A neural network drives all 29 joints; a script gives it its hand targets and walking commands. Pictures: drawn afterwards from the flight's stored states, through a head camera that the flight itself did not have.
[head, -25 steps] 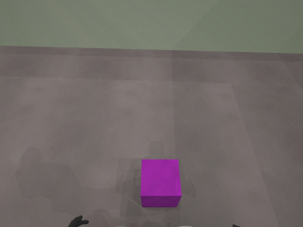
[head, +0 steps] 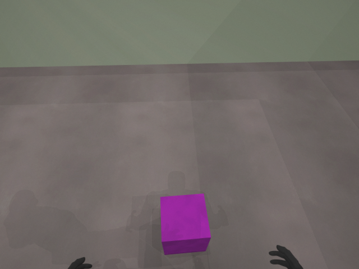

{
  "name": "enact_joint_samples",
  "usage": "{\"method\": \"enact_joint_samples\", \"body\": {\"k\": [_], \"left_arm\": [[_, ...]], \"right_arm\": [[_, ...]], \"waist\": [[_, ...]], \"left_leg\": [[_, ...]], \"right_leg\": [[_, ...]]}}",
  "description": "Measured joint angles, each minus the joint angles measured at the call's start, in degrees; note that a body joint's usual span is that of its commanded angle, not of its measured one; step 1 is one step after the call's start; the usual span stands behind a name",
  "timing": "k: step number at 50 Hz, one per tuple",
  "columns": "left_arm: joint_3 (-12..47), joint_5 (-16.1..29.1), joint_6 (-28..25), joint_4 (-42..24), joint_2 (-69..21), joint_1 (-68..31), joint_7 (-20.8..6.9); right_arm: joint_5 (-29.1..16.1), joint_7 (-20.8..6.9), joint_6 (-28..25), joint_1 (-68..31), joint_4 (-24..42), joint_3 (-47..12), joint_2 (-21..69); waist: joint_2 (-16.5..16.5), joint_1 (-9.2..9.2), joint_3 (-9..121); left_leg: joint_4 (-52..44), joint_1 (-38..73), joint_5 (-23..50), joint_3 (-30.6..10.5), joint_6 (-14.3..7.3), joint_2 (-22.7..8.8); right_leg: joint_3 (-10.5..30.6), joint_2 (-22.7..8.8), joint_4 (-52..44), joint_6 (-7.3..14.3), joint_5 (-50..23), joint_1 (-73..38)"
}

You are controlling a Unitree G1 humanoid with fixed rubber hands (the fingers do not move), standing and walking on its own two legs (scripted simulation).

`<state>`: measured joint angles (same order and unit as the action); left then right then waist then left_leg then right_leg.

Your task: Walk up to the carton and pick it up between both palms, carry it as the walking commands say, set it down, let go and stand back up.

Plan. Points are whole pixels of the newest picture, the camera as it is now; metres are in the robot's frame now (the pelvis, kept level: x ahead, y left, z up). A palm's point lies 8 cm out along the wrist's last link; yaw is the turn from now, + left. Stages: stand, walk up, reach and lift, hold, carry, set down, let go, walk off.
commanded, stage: walk up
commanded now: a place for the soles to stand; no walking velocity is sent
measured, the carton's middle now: (183, 225) +0.41 -0.02 -0.63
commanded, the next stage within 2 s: reach and lift in 1.16 s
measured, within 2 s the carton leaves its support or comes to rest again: neither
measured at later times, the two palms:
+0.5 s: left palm out of the picture +0.09 +0.24 -0.10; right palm out of the picture +0.05 -0.28 -0.11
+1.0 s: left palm out of the picture +0.11 +0.23 -0.10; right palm out of the picture +0.05 -0.30 -0.11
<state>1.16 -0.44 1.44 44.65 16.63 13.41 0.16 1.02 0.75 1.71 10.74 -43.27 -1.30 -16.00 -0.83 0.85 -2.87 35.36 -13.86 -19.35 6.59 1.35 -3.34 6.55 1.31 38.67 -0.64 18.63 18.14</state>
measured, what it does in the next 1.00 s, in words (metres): stands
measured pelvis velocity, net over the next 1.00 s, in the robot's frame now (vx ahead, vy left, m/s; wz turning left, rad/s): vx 0.00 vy -0.02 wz -0.05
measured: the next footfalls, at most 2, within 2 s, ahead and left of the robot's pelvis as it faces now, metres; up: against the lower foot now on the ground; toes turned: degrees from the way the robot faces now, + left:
none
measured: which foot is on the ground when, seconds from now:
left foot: down 0.00-1.00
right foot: down 0.00-1.00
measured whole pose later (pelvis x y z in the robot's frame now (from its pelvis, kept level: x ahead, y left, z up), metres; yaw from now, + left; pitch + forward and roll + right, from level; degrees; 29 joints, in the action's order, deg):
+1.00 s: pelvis +0.00 -0.02 +0.01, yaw -3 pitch -1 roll +1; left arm 1.3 -0.8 1.6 45.2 16.9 13.7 -0.7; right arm 0.6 1.1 0.8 14.2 -48.6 -1.7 -17.6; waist -0.5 1.7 -1.1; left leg 31.1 -12.7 -17.4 5.7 3.2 -5.3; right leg 7.8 4.5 34.9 1.3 15.5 18.3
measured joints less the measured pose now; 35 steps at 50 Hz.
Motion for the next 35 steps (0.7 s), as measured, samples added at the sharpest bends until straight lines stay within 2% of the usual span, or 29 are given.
{"method": "enact_joint_samples", "body": {"k": [13,32,35], "left_arm": [[0.7,-0.2,-0.1,-0.1,-0.8,-0.4,-0.3],[0.1,-0.4,0.0,0.3,0.7,2.2,-0.9],[0.4,-0.3,0.2,0.5,0.6,2.4,-0.8]], "right_arm": [[0.0,-0.3,-0.5,2.9,-3.5,-0.8,-0.2],[-0.1,0.3,-0.5,3.8,-5.0,-0.4,-1.5],[-0.3,0.2,-0.4,3.3,-5.1,-0.3,-1.9]], "waist": [[0.4,0.94,0.8],[0.1,0.51,2.3],[0.6,0.59,2.2]], "left_leg": [[-3.3,0.6,2.4,0.5,0.7,-0.9],[-4.3,0.8,2.7,0.5,1.3,-1.6],[-4.1,0.7,2.2,0.0,0.6,-1.9]], "right_leg": [[0.7,1.1,-2.6,0.9,-2.5,0.2],[1.1,2.1,-2.5,1.6,-2.7,0.9],[0.9,2.6,-3.2,1.9,-3.0,0.6]]}}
